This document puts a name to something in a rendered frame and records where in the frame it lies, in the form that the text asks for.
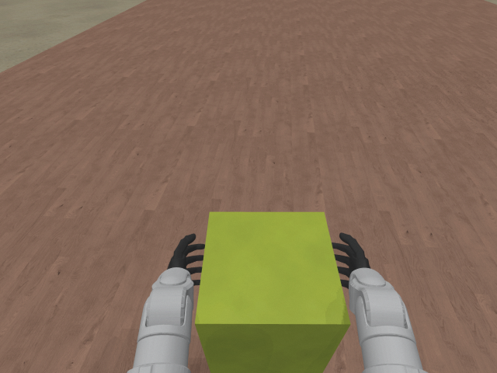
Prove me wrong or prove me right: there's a right robot forearm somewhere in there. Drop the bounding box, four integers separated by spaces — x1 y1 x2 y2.
349 268 428 373

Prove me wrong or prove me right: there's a left robot hand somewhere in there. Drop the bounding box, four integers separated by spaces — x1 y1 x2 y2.
168 234 205 286

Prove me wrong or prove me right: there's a carton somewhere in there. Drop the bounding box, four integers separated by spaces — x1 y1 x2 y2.
195 212 351 373

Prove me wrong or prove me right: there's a right robot hand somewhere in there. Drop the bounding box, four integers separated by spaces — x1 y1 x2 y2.
332 233 371 289

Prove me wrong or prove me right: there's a left robot forearm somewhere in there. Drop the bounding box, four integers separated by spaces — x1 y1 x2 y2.
127 267 194 373

